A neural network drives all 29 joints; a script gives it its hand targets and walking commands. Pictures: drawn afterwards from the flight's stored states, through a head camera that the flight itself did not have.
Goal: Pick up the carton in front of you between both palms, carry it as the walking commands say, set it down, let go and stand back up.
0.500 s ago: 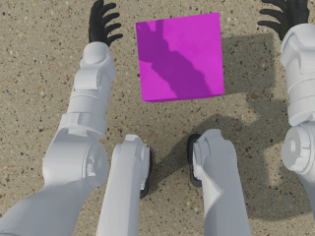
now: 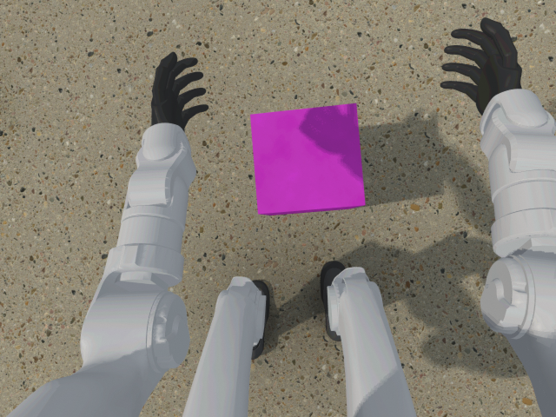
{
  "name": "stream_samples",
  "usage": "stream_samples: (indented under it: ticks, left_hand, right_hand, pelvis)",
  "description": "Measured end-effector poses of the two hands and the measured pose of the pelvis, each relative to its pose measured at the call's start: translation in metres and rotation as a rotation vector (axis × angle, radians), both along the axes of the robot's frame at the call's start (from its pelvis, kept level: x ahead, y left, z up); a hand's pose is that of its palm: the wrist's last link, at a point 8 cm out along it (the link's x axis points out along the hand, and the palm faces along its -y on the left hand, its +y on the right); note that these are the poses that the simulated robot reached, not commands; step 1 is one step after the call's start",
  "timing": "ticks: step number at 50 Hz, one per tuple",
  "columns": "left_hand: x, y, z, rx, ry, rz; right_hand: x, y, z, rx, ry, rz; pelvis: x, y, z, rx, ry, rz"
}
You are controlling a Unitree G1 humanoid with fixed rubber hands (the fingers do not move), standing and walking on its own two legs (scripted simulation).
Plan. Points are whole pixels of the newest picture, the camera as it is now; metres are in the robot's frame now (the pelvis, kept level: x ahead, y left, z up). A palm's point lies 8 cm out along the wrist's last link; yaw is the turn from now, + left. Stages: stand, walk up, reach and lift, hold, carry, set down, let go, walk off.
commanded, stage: set down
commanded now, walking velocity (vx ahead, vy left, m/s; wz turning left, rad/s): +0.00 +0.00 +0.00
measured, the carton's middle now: (306, 168) +0.48 -0.04 -0.47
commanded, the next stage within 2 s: let go in 0.08 s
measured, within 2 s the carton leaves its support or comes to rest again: neither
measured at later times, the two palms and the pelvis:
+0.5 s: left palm (81, 186) +0.40 +0.18 +0.02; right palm out of the picture +0.39 -0.27 +0.01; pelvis +0.06 +0.00 +0.12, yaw -3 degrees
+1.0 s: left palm out of the picture +0.27 +0.25 +0.12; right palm out of the picture +0.25 -0.22 +0.11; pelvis +0.10 +0.03 +0.18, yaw -3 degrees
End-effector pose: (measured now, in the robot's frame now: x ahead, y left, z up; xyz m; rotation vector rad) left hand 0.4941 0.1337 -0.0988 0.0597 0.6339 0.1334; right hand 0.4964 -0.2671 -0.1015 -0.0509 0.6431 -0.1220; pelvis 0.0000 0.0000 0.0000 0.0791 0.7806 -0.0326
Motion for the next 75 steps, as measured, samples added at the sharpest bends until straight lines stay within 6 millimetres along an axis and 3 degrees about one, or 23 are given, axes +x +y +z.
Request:
stream_samples:
  ticks: [8,12,21,26,45,53,67,70,75]
  left_hand:
    - [-0.005,0.002,0.040,0.011,0.012,-0.015]
    - [-0.016,0.005,0.054,0.043,0.036,-0.052]
    - [-0.073,0.030,0.092,0.102,0.132,-0.138]
    - [-0.096,0.047,0.121,0.100,0.141,-0.151]
    - [-0.211,0.108,0.205,0.085,0.156,-0.124]
    - [-0.223,0.119,0.216,0.085,0.153,-0.141]
    - [-0.221,0.111,0.216,0.086,0.172,-0.150]
    - [-0.221,0.113,0.216,0.116,0.182,-0.129]
    - [-0.229,0.139,0.204,0.213,0.221,-0.086]
  right_hand:
    - [-0.004,0.000,0.039,-0.015,0.015,0.004]
    - [-0.018,0.000,0.053,-0.056,0.045,0.013]
    - [-0.087,-0.002,0.088,-0.090,0.119,0.002]
    - [-0.114,0.002,0.117,-0.083,0.116,0.001]
    - [-0.231,0.043,0.202,-0.084,0.144,0.016]
    - [-0.251,0.052,0.216,-0.082,0.156,0.024]
    - [-0.254,0.050,0.216,-0.079,0.173,0.022]
    - [-0.256,0.045,0.213,-0.099,0.171,0.016]
    - [-0.262,0.019,0.204,-0.196,0.210,-0.006]
  pelvis:
    - [0.010,-0.002,0.040,-0.008,-0.017,-0.004]
    - [0.018,-0.004,0.059,-0.014,-0.034,-0.006]
    - [0.044,-0.004,0.105,-0.037,-0.147,-0.014]
    - [0.059,-0.001,0.124,-0.050,-0.227,-0.017]
    - [0.098,0.020,0.179,-0.105,-0.642,-0.013]
    - [0.100,0.028,0.183,-0.120,-0.788,-0.016]
    - [0.098,0.025,0.182,-0.127,-0.863,-0.024]
    - [0.098,0.023,0.180,-0.122,-0.852,-0.016]
    - [0.101,0.019,0.177,-0.111,-0.802,-0.016]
